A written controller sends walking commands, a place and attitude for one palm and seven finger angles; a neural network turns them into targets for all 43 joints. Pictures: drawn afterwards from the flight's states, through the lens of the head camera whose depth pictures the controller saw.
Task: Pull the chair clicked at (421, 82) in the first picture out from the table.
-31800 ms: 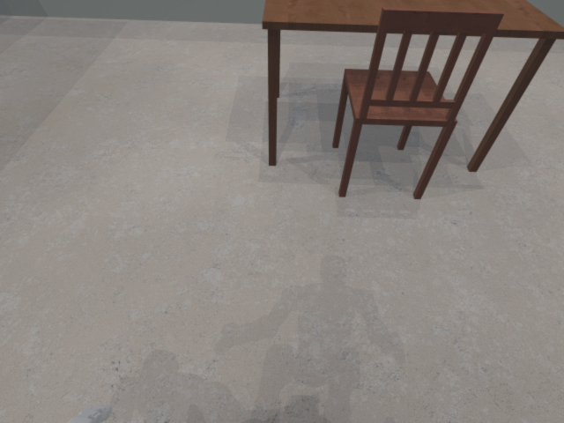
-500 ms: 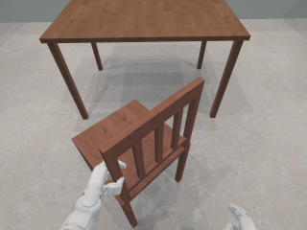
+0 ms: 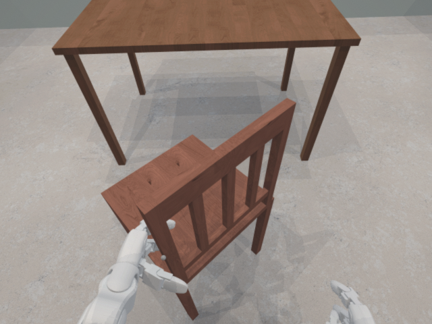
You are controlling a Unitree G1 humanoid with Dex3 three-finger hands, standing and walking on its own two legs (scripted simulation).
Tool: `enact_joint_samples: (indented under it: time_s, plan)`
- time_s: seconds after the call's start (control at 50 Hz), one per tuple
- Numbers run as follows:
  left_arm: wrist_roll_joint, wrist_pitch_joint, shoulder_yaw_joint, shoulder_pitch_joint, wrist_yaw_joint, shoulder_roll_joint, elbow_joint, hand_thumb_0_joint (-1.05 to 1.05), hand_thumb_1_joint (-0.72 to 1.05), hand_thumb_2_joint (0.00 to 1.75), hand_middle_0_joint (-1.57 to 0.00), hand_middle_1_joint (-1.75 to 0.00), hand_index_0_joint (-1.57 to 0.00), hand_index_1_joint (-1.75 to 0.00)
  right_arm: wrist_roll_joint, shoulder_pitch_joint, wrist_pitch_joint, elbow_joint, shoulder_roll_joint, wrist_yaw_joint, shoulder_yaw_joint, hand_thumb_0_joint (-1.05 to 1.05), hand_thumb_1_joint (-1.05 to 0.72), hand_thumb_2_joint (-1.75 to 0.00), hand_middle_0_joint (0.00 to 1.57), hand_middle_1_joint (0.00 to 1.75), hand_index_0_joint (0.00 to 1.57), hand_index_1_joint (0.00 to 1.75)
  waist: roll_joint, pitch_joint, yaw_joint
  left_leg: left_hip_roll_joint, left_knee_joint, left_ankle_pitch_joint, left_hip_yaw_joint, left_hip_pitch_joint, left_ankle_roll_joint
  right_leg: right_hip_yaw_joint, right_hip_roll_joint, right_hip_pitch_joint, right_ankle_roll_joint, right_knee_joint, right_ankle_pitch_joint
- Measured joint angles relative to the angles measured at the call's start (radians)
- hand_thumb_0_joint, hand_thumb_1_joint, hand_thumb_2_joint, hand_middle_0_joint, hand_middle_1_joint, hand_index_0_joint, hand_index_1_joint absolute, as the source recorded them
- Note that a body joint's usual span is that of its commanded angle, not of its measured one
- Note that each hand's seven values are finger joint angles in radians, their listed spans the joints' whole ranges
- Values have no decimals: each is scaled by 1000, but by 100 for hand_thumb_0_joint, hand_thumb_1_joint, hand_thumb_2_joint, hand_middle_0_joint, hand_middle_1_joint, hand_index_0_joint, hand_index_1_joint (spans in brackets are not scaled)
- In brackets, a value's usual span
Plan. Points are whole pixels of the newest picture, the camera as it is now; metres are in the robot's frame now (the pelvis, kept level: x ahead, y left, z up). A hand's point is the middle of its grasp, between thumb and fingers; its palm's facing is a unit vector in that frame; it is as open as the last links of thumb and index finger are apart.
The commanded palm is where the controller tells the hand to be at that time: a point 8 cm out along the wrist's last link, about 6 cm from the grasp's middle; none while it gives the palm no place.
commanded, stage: open the thumb and straighten the fingers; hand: left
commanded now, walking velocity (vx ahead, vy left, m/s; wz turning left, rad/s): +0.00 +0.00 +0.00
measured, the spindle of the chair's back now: (228, 199) +0.41 -0.02 -0.07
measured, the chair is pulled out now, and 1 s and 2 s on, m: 0.52 0.52 0.52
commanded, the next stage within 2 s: draw the fingers out of the gap in 0.26 s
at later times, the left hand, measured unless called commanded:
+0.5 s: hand (159, 268) +0.24 +0.12 -0.04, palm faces -0.11 -0.97 -0.24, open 17.4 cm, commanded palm +0.21 +0.17 -0.01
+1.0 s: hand (153, 317) +0.16 +0.12 -0.04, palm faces -0.08 -0.97 -0.23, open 17.4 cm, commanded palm +0.13 +0.16 -0.01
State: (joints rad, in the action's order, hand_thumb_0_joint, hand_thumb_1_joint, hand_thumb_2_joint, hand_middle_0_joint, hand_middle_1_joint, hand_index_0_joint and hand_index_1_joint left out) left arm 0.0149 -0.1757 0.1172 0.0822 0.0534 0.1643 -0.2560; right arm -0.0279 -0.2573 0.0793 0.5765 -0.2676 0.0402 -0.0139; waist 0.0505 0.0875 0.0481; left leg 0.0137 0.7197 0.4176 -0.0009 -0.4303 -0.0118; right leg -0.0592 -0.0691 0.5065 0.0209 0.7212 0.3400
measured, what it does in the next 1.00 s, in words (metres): stands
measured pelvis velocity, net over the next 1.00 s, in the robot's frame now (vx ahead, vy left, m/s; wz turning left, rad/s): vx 0.00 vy -0.01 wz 0.03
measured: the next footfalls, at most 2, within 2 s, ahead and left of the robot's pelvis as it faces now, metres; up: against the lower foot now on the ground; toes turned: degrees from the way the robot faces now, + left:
none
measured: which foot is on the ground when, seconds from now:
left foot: down 0.00-1.00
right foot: down 0.00-1.00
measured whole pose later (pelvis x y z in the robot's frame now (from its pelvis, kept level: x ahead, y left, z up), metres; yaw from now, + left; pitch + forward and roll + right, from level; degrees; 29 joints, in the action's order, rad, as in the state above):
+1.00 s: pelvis +0.00 -0.01 -0.02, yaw +2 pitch +8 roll +0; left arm 0.05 -0.22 0.16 0.55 0.04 0.19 0.18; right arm -0.02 -0.26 0.15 0.47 -0.22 0.09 -0.04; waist 0.05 0.13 0.03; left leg 0.01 0.87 0.49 -0.04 -0.53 -0.02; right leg -0.09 -0.07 0.59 0.01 0.87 0.42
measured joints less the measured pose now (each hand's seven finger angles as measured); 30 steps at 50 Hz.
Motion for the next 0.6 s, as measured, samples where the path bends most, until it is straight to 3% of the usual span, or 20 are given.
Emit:
enact_joint_samples:
  time_s: [0.18, 0.28, 0.4, 0.6]
  plan:
    - [16, -37, 0, 30, -4, 0, 62, 0, -52, 21, -13, -40, -14, -40, 8, 12, 8, -36, 21, 7, -24, 1, -91, -90, 20, 30, 20, 30, 2, 8, -10, 0, 50, 25, -11, -36, -6, -9, -2, 34, -5, 54, 31]
    - [9, -47, -3, 35, -13, 14, 84, 0, -53, 20, -6, -17, -6, -17, 7, 12, 13, -42, 14, 16, -26, 1, -90, -90, 20, 30, 20, 30, 4, 7, -10, 1, 67, 32, -22, -50, -9, -19, -2, 42, -8, 68, 40]
    - [1, -54, -15, 24, -25, 18, 83, -1, -53, 20, -2, -6, -2, -5, 7, 6, 14, -40, 1, 24, -24, 1, -90, -90, 20, 30, 20, 30, 1, 8, -6, 3, 76, 34, -27, -61, -13, -23, -1, 53, -12, 78, 44]
    - [2, -41, -13, 249, -29, 40, 249, -1, -53, 20, -1, -1, -1, -1, 3, -32, 33, -78, -4, 29, -8, 1, -91, -90, 20, 30, 20, 30, 0, 19, 2, 9, 86, 45, -26, -62, -16, -22, 5, 55, -15, 88, 54]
